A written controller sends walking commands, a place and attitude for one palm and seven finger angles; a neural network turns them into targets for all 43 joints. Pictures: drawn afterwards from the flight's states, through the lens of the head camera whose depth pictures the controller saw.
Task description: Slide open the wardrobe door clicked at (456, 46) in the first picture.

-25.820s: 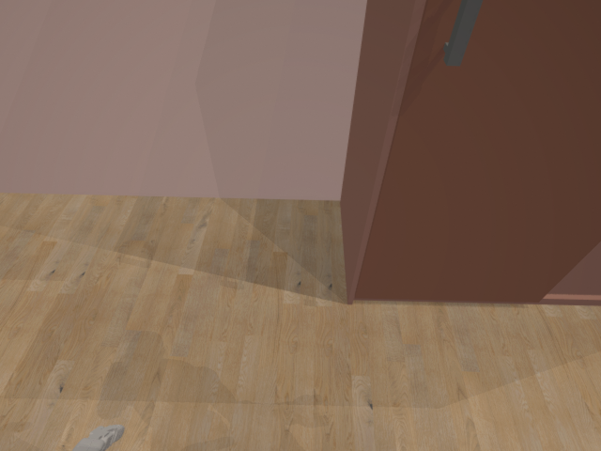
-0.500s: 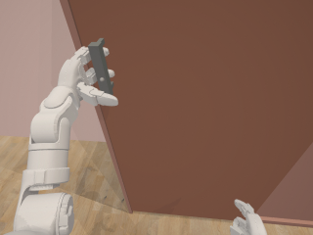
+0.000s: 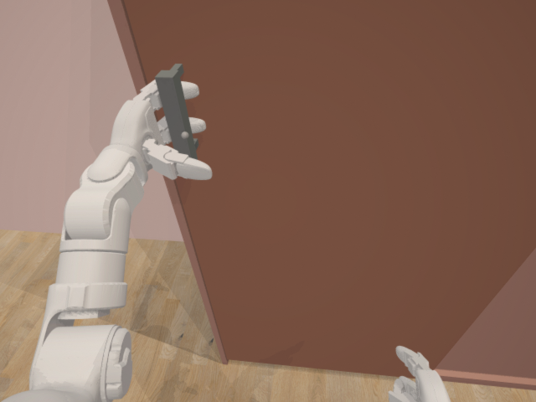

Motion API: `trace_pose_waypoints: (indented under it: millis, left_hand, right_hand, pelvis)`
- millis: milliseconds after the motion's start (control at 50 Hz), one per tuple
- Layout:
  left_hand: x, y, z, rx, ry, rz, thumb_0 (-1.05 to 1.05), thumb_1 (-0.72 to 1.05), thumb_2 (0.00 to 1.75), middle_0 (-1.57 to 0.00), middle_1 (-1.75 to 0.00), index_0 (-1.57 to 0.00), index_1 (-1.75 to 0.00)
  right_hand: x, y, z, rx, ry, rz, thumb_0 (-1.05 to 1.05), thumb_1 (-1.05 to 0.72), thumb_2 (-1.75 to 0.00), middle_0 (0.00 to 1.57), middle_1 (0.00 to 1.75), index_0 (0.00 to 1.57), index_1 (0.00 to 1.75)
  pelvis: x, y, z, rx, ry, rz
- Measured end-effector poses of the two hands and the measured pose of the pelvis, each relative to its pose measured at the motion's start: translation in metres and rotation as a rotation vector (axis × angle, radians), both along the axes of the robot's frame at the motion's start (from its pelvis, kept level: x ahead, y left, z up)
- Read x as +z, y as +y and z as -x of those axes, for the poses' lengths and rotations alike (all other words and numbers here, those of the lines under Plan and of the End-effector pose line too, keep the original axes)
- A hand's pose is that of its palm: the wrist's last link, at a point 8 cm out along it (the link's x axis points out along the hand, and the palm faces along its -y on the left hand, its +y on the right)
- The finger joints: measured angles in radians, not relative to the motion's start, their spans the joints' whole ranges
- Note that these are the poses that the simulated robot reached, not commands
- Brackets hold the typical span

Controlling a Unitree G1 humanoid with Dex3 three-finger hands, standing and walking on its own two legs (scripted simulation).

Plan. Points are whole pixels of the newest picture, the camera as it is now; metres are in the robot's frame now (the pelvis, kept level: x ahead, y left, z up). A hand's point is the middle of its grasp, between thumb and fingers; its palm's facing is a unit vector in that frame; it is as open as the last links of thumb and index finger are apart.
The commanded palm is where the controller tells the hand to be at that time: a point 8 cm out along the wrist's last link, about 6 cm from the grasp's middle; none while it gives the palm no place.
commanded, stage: slide the fingers in behind the handle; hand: left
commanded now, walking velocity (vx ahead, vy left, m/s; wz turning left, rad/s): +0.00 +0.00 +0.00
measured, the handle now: (182, 116) +0.43 +0.16 +0.25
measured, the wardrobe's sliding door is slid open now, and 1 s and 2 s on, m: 0.00 0.00 0.00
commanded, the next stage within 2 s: grip the handle and tug to test in 0.04 s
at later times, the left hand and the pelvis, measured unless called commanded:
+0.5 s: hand (186, 136) +0.38 +0.14 +0.25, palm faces -0.02 -1.00 -0.02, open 11.0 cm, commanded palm +0.36 +0.19 +0.25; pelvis -0.01 +0.00 +0.00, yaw +0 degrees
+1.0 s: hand (186, 134) +0.38 +0.14 +0.25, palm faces -0.02 -1.00 -0.01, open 5.8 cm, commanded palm +0.36 +0.20 +0.25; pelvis +0.00 +0.00 +0.00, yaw +0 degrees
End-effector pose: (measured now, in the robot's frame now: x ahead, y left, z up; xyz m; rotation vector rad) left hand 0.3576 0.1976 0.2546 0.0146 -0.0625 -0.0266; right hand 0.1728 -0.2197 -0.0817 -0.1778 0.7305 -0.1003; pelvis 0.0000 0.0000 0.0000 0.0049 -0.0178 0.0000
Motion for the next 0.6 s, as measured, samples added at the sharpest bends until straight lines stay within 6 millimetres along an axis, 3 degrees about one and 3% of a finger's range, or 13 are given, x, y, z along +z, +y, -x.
trace_pose_waypoints:
  millis: [280,600]
  left_hand:
    - [0.0011,-0.0007,0.0027,0.007,0.003,0.003,-0.01,-0.44,0.33,-0.31,-1.21,-0.27,-1.2]
    - [-0.0035,-0.0012,-0.0056,0.014,0.023,0.0,0.0,0.18,0.59,-0.38,-1.3,-0.35,-1.3]
  right_hand:
    - [0.0017,-0.0032,0.0053,-0.013,-0.004,0.004,0.01,-0.9,-0.9,0.2,0.3,0.2,0.3]
    - [-0.0011,-0.0057,0.0099,-0.021,0.01,0.01,0.01,-0.9,-0.9,0.2,0.3,0.2,0.3]
  pelvis:
    - [0.0005,0.0014,0.0033,-0.004,-0.003,0.001]
    - [0.0009,0.0008,0.0039,-0.002,0.004,0.002]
